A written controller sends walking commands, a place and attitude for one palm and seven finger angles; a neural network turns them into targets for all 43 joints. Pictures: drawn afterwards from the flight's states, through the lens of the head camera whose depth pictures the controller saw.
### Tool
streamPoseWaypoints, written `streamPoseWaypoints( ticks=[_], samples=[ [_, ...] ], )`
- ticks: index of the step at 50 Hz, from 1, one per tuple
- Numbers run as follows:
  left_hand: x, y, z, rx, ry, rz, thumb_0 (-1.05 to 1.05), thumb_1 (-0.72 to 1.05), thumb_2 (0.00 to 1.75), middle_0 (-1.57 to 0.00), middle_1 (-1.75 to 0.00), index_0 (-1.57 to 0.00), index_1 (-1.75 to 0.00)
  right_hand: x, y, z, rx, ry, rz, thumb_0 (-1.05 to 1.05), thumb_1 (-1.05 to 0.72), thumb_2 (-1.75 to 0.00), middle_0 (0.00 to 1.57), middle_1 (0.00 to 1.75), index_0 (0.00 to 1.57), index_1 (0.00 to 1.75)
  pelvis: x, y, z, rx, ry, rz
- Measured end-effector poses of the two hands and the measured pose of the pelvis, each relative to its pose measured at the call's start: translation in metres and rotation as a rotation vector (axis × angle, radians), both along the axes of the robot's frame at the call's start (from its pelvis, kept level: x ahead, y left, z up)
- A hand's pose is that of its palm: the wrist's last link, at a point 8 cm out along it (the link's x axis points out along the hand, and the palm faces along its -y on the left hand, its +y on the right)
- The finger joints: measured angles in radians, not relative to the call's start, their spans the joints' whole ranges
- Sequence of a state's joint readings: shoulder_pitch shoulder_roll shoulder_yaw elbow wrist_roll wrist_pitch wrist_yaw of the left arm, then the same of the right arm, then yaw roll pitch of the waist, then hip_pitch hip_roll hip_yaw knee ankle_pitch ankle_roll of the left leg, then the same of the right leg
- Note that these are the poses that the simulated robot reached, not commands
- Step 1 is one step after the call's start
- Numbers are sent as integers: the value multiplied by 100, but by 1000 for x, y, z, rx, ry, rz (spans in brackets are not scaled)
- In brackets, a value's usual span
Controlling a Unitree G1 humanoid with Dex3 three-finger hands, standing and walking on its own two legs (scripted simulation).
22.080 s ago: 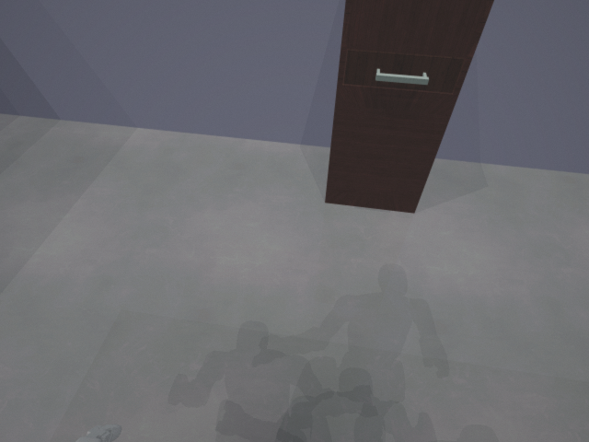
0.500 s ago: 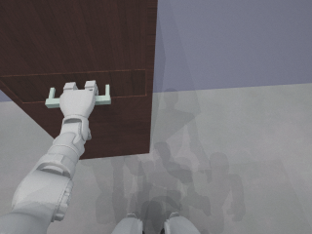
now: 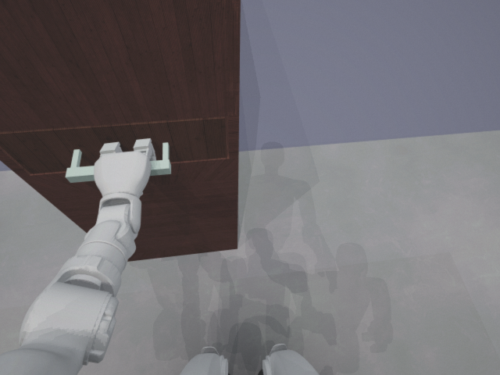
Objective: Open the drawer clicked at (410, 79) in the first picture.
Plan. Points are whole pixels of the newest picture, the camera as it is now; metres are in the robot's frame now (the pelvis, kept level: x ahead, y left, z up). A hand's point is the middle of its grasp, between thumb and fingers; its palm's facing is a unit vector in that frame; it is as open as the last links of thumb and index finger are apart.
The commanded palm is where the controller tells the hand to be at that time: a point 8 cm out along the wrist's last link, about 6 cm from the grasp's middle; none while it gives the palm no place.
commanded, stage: close the thumb around the handle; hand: left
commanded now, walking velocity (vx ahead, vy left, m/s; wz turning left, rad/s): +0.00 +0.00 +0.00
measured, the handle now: (121, 161) +0.49 +0.22 -0.01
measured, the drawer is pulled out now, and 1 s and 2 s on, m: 0.00 0.02 0.12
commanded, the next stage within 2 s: pull the drawer open in 0.06 s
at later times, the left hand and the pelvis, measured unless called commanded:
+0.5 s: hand (133, 192) +0.44 +0.20 -0.04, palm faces -0.05 -0.07 -1.00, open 5.1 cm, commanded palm +0.40 +0.19 +0.02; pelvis +0.02 +0.01 +0.01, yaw -1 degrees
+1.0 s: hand (132, 198) +0.43 +0.20 -0.04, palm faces -0.06 -0.03 -1.00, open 5.1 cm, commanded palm +0.41 +0.18 +0.02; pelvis +0.00 +0.01 +0.00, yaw +1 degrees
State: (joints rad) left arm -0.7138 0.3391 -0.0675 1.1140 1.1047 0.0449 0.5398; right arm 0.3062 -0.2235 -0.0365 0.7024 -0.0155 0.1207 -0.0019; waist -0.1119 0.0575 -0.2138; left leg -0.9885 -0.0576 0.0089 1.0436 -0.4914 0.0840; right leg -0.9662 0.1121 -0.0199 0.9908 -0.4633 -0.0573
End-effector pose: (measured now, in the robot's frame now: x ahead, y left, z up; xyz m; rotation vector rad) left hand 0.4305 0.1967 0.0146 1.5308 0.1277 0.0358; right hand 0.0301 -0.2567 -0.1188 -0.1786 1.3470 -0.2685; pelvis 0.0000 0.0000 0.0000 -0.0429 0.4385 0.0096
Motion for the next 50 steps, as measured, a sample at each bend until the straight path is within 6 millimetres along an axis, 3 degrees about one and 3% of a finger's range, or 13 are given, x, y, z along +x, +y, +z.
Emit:
streamPoseWaypoints(
  ticks=[3, 20, 32, 40, 45, 50],
  samples=[
    [0, 2, 0, -3, -2, 0, 0, 80, 86, -41, -134, -42, -134, 0, -1, 0, -2, 1, -1, 1, -90, -90, 20, 30, 20, 30, 1, 0, 0, 1, 2, -2],
    [-3, 2, 0, -8, -4, -3, 0, 80, 83, -40, -135, -42, -135, 7, -2, 5, 1, -2, -21, 1, -91, -90, 20, 30, 20, 30, 9, 3, 5, 1, -6, -17],
    [-25, 1, 0, -41, -19, -20, 1, 80, 81, -37, -135, -42, -135, 45, 9, 15, 22, -54, 0, 1, -91, -90, 20, 30, 20, 30, 26, 9, 15, 0, -30, -26],
    [-24, 1, -2, 1, -47, -27, 0, 79, 85, -40, -135, -42, -135, 66, 9, 8, 1, -89, 61, 1, -90, -90, 20, 30, 20, 30, 17, 10, 7, -6, -25, 10],
    [-22, 0, -1, 10, -18, -1, -1, 79, 86, -41, -135, -42, -135, 58, 11, 3, 14, -97, 55, 1, -91, -90, 20, 30, 20, 30, 7, 9, 4, -6, -29, 13],
    [-21, -1, 0, 11, 4, 9, -1, 79, 86, -41, -135, -42, -135, 35, 11, 0, 21, -73, 37, 1, -91, -90, 20, 30, 20, 30, -1, 5, 2, -1, -32, 12]
  ],
)
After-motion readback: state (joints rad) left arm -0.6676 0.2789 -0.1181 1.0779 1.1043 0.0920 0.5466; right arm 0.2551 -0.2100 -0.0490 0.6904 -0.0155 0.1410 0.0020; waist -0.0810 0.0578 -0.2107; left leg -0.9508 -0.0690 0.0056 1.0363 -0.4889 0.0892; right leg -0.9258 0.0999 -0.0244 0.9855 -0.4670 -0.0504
